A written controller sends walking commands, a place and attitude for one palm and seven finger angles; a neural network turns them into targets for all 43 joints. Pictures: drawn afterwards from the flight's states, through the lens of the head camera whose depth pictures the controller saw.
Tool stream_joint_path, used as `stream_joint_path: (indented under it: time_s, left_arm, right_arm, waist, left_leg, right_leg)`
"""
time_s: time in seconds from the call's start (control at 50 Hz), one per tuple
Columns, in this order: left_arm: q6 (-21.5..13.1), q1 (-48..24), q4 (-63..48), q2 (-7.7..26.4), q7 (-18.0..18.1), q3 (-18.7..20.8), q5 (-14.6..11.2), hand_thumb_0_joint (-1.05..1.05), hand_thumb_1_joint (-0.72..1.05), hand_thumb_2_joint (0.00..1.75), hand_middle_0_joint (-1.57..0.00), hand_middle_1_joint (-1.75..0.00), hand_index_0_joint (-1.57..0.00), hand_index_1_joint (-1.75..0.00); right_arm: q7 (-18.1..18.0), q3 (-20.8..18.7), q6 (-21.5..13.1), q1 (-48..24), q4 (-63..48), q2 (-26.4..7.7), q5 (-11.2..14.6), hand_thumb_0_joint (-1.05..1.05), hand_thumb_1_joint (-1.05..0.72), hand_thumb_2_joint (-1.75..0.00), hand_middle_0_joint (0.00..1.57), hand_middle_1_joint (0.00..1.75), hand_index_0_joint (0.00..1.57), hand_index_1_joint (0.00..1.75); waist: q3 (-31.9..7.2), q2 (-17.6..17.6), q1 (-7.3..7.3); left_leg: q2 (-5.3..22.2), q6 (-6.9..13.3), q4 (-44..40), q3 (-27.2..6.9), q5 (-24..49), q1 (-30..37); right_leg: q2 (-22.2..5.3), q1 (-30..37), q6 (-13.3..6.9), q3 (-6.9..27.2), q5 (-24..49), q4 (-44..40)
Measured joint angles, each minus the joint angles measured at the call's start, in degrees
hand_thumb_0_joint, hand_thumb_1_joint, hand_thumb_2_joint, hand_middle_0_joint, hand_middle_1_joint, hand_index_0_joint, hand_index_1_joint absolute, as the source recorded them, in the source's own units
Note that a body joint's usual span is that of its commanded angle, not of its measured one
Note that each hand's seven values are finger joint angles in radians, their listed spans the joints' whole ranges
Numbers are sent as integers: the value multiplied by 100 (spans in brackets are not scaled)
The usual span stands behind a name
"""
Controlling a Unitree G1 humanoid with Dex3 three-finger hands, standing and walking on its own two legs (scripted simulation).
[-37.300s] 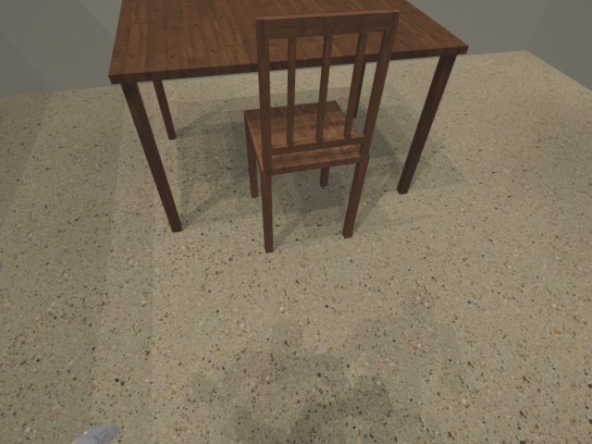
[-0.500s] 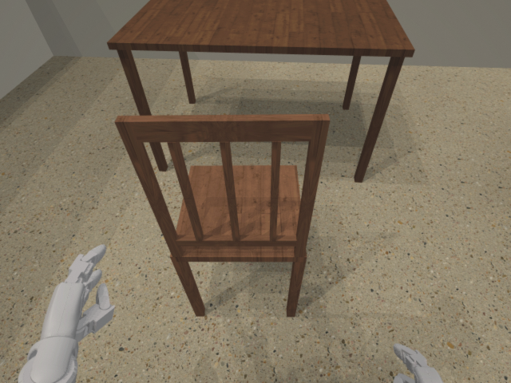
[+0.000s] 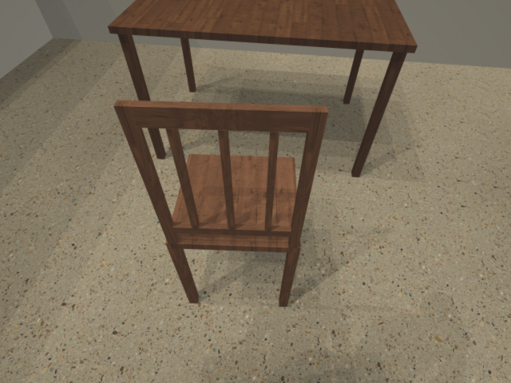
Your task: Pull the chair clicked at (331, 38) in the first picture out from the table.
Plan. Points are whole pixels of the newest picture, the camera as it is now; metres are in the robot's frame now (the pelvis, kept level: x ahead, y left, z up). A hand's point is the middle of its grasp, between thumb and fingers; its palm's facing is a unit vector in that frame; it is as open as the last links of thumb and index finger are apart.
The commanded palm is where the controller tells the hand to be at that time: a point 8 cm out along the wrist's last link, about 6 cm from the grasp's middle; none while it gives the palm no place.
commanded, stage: let the arm hang, fingers relaxed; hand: left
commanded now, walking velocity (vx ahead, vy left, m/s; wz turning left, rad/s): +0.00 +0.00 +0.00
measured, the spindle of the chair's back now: (228, 185) +0.53 +0.10 -0.05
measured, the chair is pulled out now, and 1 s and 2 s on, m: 0.58 0.58 0.58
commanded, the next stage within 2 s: look to check the result in 0.48 s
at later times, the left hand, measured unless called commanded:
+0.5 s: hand out of the picture +0.00 +0.16 -0.17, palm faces +0.05 -0.98 -0.18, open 7.4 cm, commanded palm none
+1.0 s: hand out of the picture +0.01 +0.16 -0.17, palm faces +0.06 -0.98 -0.19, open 7.4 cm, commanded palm none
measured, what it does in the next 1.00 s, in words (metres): stands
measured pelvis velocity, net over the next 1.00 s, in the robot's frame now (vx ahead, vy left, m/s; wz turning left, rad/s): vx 0.01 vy -0.01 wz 0.01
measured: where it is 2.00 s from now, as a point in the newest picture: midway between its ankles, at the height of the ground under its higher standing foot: outside the picture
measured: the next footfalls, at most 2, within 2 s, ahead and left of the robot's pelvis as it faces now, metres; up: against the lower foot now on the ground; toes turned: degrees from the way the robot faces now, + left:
none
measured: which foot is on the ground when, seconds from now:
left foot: down 0.00-1.00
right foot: down 0.00-1.00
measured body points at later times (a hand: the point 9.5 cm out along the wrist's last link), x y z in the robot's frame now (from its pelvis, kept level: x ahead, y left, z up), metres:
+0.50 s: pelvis +0.00 -0.01 +0.00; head +0.01 -0.01 +0.45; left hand +0.00 +0.21 -0.16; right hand -0.01 -0.21 -0.16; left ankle +0.01 +0.15 -0.73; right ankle +0.04 -0.12 -0.74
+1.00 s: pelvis +0.01 -0.01 +0.00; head +0.03 -0.01 +0.45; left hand +0.01 +0.21 -0.16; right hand -0.01 -0.21 -0.16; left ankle +0.01 +0.15 -0.73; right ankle +0.04 -0.12 -0.73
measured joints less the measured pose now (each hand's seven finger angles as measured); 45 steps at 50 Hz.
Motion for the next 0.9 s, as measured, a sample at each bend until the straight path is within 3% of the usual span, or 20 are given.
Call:
stream_joint_path:
  time_s: [0.28, 0.9]
  left_arm:
    - [-108, -125, 248, -497, 17, -123, -25, 1, 91, 90, -20, -30, -19, -30]
    - [-141, -251, 292, -480, 48, -31, -29, 1, 91, 90, -20, -30, -19, -30]
  right_arm:
    - [-56, 58, -107, 0, 276, 252, 30, 0, -91, -90, 20, 30, 20, 30]
    - [-110, 35, -118, -180, 297, 306, 33, 0, -91, -90, 20, 30, 19, 30]
  waist:
    - [-31, -88, 21]
    - [92, -82, 25]
  left_leg:
    - [15, -66, -67, -10, 42, 34]
    - [37, -102, -135, -59, 42, 81]
  right_leg:
    - [10, -9, -31, -8, -17, 29]
    - [27, 43, -61, -60, -52, -6]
